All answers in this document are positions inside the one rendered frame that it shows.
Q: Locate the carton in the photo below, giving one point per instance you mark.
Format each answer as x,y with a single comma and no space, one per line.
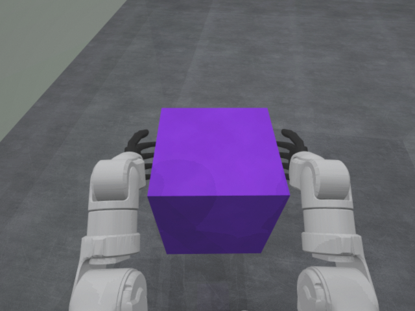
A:
217,183

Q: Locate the right robot forearm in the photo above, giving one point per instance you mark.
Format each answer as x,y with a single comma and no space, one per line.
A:
327,211

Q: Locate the left robot upper arm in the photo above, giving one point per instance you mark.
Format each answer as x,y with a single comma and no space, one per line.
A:
116,289

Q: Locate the robot right hand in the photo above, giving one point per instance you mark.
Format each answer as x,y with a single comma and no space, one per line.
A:
298,147

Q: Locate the right robot upper arm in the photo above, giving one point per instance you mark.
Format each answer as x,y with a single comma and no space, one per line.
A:
323,288

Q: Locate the left robot forearm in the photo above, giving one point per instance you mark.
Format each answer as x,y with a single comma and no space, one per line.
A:
112,221

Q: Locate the robot left hand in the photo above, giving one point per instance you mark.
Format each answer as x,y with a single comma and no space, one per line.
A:
133,146

